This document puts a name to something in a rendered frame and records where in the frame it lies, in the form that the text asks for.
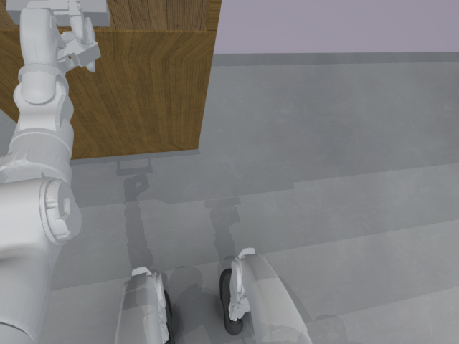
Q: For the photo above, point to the left robot shin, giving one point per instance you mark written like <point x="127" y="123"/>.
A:
<point x="162" y="315"/>

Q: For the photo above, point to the robot left upper arm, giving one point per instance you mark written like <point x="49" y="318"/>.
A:
<point x="37" y="217"/>

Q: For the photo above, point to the cabinet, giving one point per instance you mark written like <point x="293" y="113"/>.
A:
<point x="147" y="94"/>

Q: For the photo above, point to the left robot forearm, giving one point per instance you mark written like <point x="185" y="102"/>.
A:
<point x="42" y="142"/>

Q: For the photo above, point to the drawer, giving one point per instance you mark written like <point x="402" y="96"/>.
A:
<point x="142" y="15"/>

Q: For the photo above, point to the left robot hand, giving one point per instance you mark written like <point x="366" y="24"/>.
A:
<point x="41" y="41"/>

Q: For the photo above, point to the handle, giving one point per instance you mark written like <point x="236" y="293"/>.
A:
<point x="97" y="10"/>

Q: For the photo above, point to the robot right foot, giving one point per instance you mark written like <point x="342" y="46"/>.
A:
<point x="235" y="326"/>

